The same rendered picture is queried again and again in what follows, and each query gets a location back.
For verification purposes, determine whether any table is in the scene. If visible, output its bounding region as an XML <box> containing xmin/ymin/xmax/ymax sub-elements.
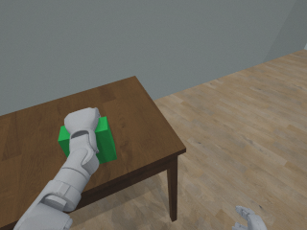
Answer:
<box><xmin>0</xmin><ymin>76</ymin><xmax>186</xmax><ymax>230</ymax></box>

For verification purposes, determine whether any left robot hand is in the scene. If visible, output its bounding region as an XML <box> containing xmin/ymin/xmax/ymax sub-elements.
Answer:
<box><xmin>64</xmin><ymin>107</ymin><xmax>101</xmax><ymax>154</ymax></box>

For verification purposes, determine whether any right robot hand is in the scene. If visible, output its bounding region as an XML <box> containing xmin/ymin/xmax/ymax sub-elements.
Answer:
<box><xmin>231</xmin><ymin>205</ymin><xmax>268</xmax><ymax>230</ymax></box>

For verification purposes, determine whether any sponge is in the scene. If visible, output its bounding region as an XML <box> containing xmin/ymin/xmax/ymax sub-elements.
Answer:
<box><xmin>58</xmin><ymin>116</ymin><xmax>117</xmax><ymax>164</ymax></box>

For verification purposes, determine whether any robot left forearm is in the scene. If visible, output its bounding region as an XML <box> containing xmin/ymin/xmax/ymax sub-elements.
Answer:
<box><xmin>13</xmin><ymin>127</ymin><xmax>100</xmax><ymax>230</ymax></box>

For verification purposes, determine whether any robot left upper arm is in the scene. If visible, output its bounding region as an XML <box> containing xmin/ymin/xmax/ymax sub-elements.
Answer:
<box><xmin>19</xmin><ymin>202</ymin><xmax>73</xmax><ymax>230</ymax></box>

